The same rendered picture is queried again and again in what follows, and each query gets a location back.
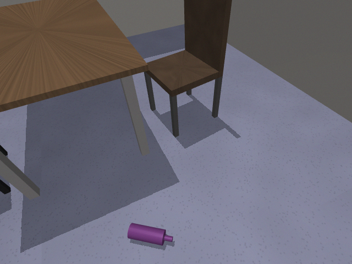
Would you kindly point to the bottle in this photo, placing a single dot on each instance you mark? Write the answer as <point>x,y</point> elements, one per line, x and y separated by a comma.
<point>148,234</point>

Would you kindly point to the table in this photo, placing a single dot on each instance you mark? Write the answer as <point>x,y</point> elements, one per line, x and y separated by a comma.
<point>53,47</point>

